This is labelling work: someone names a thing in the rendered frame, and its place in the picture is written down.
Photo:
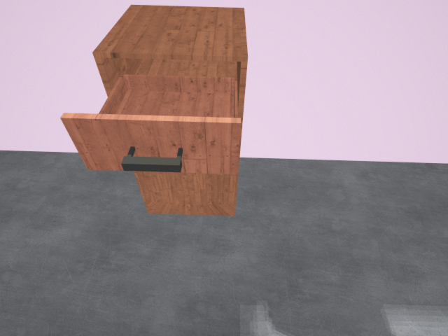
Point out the drawer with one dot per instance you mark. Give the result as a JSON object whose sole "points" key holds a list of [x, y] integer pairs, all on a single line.
{"points": [[158, 115]]}

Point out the handle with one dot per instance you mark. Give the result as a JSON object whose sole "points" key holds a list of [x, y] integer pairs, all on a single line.
{"points": [[152, 164]]}

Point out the cabinet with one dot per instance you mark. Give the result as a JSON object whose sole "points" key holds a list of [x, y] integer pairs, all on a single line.
{"points": [[180, 41]]}

